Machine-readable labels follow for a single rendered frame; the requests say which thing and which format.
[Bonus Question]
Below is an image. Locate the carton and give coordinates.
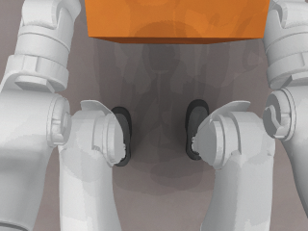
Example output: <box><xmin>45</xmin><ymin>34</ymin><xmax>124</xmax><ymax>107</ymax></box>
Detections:
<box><xmin>85</xmin><ymin>0</ymin><xmax>270</xmax><ymax>44</ymax></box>

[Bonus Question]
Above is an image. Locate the robot right thigh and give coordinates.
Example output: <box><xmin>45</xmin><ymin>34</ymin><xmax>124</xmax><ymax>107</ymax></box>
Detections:
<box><xmin>199</xmin><ymin>111</ymin><xmax>274</xmax><ymax>231</ymax></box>

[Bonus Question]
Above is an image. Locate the right robot upper arm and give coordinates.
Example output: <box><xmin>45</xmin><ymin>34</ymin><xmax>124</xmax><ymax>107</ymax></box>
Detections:
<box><xmin>262</xmin><ymin>86</ymin><xmax>308</xmax><ymax>218</ymax></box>

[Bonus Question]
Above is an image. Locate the left robot forearm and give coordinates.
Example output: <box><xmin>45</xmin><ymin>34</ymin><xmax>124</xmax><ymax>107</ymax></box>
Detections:
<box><xmin>0</xmin><ymin>0</ymin><xmax>82</xmax><ymax>93</ymax></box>

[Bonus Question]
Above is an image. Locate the left robot upper arm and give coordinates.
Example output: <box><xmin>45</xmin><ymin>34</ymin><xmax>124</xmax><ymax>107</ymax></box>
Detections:
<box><xmin>0</xmin><ymin>89</ymin><xmax>72</xmax><ymax>231</ymax></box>

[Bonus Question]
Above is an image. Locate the robot right foot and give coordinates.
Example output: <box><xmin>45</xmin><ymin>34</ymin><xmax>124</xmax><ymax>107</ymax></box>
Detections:
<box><xmin>185</xmin><ymin>99</ymin><xmax>210</xmax><ymax>161</ymax></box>

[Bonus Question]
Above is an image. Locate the right robot forearm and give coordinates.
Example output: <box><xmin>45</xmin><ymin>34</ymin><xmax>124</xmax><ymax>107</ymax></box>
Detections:
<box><xmin>261</xmin><ymin>0</ymin><xmax>308</xmax><ymax>90</ymax></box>

